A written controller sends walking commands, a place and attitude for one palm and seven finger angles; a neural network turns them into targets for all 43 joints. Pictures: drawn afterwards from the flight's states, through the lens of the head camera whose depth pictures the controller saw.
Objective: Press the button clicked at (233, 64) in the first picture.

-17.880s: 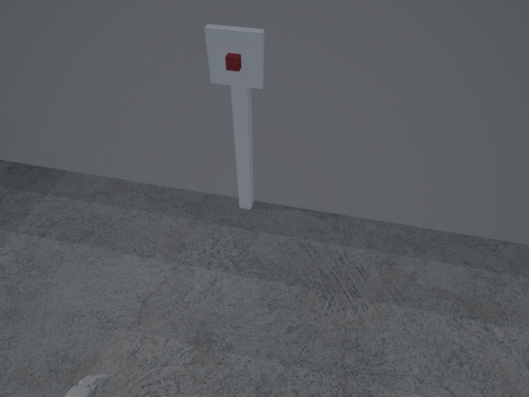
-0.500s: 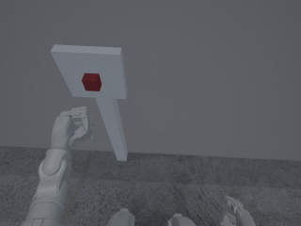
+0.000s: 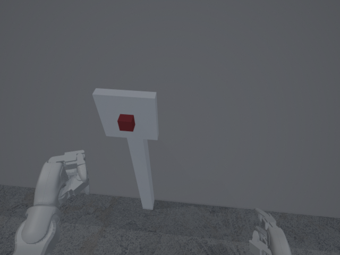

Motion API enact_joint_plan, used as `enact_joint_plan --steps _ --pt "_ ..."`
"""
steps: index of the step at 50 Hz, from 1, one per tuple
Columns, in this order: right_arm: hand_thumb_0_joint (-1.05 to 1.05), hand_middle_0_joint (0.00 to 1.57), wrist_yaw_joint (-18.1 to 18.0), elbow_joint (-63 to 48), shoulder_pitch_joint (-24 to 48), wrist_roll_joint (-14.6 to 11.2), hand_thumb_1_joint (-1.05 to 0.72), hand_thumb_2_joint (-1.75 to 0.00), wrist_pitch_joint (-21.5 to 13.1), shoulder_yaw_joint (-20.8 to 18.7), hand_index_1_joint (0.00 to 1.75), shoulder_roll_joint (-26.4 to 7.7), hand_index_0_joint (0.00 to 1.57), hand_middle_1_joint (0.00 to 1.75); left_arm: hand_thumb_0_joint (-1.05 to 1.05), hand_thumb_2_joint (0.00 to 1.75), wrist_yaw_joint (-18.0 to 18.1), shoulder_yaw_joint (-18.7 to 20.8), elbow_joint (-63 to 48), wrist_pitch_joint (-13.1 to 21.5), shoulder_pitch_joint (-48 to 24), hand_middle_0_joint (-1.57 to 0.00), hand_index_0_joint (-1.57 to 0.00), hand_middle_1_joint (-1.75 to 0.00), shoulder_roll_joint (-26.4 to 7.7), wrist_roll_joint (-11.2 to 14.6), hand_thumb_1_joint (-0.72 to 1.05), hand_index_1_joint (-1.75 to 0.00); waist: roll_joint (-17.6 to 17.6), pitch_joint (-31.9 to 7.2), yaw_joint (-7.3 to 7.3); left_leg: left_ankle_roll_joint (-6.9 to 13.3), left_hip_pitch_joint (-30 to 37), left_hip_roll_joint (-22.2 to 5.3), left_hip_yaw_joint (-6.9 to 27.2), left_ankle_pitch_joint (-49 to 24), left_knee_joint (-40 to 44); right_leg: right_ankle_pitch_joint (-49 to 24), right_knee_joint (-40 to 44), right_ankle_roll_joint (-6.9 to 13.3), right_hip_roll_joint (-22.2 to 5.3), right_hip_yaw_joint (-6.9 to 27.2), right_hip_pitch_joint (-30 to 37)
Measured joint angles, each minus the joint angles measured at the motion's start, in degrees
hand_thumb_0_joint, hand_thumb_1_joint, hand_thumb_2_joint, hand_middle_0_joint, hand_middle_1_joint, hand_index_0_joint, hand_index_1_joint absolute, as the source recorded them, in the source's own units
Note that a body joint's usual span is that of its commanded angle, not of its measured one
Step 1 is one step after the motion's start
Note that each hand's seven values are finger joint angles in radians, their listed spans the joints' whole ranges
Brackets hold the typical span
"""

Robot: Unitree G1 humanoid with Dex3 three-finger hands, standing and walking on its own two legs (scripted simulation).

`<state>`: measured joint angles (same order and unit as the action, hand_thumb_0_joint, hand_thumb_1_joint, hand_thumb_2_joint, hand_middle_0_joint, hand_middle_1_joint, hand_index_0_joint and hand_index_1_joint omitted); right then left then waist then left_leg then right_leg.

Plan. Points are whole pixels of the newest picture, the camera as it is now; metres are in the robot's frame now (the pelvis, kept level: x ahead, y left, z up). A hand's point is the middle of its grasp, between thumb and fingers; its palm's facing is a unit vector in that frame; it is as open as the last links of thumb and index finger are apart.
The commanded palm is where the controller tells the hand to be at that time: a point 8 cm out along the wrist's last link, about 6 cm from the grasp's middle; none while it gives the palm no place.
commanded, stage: draw the hand back to the body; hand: left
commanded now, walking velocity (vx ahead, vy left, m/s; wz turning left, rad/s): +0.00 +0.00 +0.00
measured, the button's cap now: (126, 122) +0.48 +0.17 +0.03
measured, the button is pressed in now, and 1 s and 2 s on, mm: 0 0 0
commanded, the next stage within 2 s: step back with the hand held close in 0.84 s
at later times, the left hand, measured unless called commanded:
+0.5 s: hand (39, 176) +0.20 +0.24 +0.18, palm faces +0.37 -0.85 -0.37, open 3.1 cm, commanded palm +0.15 +0.28 +0.20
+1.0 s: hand (33, 182) +0.18 +0.22 +0.20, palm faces +0.41 -0.83 -0.38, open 3.1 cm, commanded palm +0.14 +0.27 +0.20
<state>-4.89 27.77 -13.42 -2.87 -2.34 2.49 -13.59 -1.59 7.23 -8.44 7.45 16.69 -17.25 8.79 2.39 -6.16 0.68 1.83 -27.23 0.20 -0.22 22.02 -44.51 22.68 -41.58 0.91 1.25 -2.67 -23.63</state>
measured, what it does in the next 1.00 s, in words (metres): stands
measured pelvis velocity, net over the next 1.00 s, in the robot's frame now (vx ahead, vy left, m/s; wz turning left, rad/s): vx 0.01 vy -0.01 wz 0.00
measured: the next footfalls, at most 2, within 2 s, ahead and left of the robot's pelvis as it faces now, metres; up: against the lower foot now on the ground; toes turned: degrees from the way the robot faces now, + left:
none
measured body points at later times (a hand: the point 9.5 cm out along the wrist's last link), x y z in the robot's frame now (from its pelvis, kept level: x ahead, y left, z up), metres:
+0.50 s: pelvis +0.02 +0.00 +0.03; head +0.00 -0.02 +0.48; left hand +0.18 +0.28 +0.20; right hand +0.21 -0.21 -0.05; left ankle +0.01 +0.10 -0.71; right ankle -0.01 -0.11 -0.71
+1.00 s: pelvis +0.01 -0.01 +0.03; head -0.02 -0.04 +0.48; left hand +0.15 +0.27 +0.22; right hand +0.19 -0.23 -0.05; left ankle +0.01 +0.10 -0.71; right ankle -0.01 -0.11 -0.71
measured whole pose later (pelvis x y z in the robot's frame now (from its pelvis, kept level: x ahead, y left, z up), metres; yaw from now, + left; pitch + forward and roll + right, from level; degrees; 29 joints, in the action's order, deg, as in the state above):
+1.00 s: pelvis +0.01 -0.01 +0.03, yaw +0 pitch -4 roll -1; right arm -4.9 35.0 -12.0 -0.4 -5.8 1.8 -12.9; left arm 6.1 16.7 -28.3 5.4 31.1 -18.7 4.0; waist 4.3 -0.5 3.4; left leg 0.8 -7.4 -0.2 -0.3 14.2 -25.8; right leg 14.5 -22.4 1.7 2.0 -2.2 -3.8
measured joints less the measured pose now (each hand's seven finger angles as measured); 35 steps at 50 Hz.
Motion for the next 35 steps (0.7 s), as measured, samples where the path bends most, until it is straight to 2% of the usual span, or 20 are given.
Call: enact_joint_plan --steps 5,12,20,30,35 --pt "0.01 0.2 -0.6 0.73 0.99 0.68 -0.9 -0.9 0.27 0.95 0.3 0.58 0.21 0.3 0.02 0.9 5.11 -1.69 -4.69 -3.93 4.25 -1.3 -1.3 -1.5 0.53 -3.11 0.9 -1.5 0.54 1.74 0.99 0.4 5.64 0.65 -0.19 -1.94 5.19 -1.91 5.12 -0.4 -0.55 0.26 5.62" --pt "0.01 0.21 -0.72 3.07 1.44 1.4 -0.9 -0.9 -0.58 2.03 0.3 1.36 0.21 0.3 0.02 0.89 7.91 0.27 -9.96 -6.34 6.5 -1.3 -1.3 -1.5 -0.12 -4.47 0.9 -1.5 0.7 3.73 1.93 0.54 12.35 1.26 -0.18 -4.06 11.22 -3.94 11.04 -0.64 -1.03 0.34 12.31" --pt "0.01 0.21 0.42 4.87 1.4 2.09 -0.9 -0.89 -1.29 1.55 0.3 1.37 0.21 0.3 0.02 0.89 7.86 4.43 -15.71 -5.76 10.88 -1.3 -1.3 -1.5 -0.93 -4.53 0.9 -1.5 1.05 4.43 2.28 0.49 17.08 1.36 -0.68 -5.67 16.02 -5.56 15.47 -0.7 -1.09 0.93 16.67" --pt "0.01 0.2 0.55 6.17 1.13 2.18 -0.9 -0.9 -2.56 -0.03 0.3 0.45 0.21 0.3 0.02 0.89 7.75 9.79 -21.75 -4.17 15.43 -1.3 -1.3 -1.5 -2.83 -4.4 0.9 -1.5 1.55 4.51 3.17 0.02 19.17 0.89 -0.56 -6.4 17.82 -6.46 17.55 -0.27 -0.58 0.87 18.85" --pt "0.01 0.2 0.49 6.38 1.77 2.16 -0.9 -0.9 -2.41 -0.58 0.3 0.37 0.21 0.3 0.02 0.89 7.74 10.35 -20.67 -3.16 15.29 -1.3 -1.3 -1.5 -1.46 -4.35 0.9 -1.5 1.87 5.1 3.3 -0.22 19.63 0.65 -0.43 -6.91 18.25 -6.9 17.91 -0.01 -0.33 0.74 19.29"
